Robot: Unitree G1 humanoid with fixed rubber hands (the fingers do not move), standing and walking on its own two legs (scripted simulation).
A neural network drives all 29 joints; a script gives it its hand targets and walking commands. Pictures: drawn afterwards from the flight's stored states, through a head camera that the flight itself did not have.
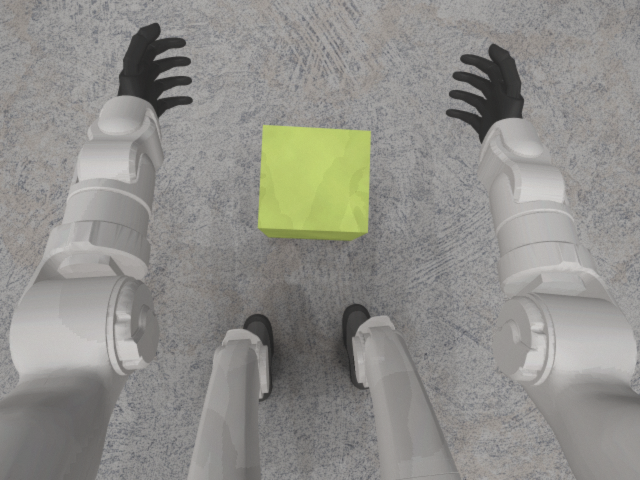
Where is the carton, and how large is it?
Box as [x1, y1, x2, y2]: [258, 125, 370, 240]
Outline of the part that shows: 263,125 258,228 269,237 351,240 367,232 370,131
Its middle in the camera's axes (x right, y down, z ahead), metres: -0.02 -0.10 +0.86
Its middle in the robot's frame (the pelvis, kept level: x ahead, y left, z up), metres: +0.51 -0.04 -0.52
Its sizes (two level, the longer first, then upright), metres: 0.210 0.200 0.250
